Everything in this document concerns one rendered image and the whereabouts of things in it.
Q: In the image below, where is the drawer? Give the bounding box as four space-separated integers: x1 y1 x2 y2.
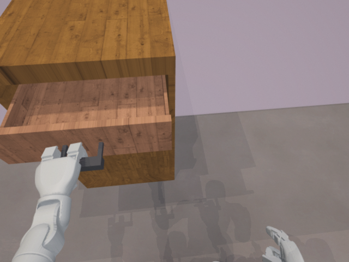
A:
0 75 172 164

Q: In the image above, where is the left robot forearm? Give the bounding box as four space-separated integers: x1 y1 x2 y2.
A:
12 194 71 262

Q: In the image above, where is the cabinet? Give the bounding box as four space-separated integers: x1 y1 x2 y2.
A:
0 0 176 188

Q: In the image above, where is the left robot hand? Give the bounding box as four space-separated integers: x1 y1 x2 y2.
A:
35 142 88 198

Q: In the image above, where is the right robot hand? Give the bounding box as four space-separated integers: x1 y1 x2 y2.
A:
262 226 304 262

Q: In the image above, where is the handle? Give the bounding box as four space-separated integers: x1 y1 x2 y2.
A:
60 142 104 171

